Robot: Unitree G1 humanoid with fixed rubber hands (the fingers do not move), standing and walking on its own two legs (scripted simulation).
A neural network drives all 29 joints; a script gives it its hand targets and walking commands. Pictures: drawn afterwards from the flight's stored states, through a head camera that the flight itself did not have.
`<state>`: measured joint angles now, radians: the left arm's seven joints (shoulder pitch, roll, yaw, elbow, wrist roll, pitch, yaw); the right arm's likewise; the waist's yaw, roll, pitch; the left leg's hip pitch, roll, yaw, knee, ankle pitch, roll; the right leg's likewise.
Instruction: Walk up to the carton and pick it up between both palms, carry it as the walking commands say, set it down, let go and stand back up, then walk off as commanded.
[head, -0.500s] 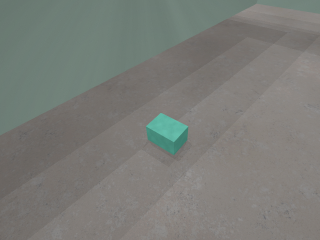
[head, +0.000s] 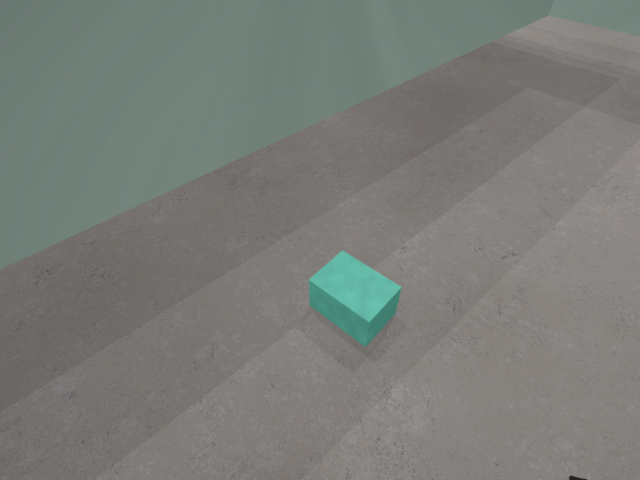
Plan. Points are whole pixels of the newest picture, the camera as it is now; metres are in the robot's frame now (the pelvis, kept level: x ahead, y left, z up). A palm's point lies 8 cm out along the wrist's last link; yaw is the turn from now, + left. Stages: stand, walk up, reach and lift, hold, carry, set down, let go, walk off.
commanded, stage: walk up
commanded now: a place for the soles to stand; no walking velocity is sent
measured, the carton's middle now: (353, 296) +0.88 -0.10 -0.68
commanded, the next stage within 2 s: none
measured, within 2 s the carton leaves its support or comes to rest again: neither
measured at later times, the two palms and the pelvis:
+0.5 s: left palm (116, 462) +0.19 +0.29 -0.06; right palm (583, 414) +0.25 -0.35 -0.10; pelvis +0.16 -0.05 +0.00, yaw +2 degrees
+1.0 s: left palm (124, 356) +0.35 +0.34 -0.09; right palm (534, 345) +0.34 -0.31 -0.07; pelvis +0.27 +0.02 +0.01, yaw -1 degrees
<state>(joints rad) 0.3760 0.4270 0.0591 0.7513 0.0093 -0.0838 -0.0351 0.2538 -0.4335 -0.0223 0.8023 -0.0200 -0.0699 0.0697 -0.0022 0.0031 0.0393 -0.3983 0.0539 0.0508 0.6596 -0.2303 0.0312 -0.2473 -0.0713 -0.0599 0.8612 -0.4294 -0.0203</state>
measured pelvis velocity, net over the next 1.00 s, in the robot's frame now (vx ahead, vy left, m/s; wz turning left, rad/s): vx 0.27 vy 0.02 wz -0.02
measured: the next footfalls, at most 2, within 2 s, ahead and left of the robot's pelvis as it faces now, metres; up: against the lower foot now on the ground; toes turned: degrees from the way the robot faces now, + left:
right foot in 0.36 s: +0.27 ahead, -0.15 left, +0.00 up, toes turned -4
left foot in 0.80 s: +0.38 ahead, +0.12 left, +0.00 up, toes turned +3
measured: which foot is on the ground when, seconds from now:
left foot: down 0.00-0.36, up 0.38-0.78, down 0.80-1.00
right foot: up 0.00-0.34, down 0.36-0.82, up 0.84-1.00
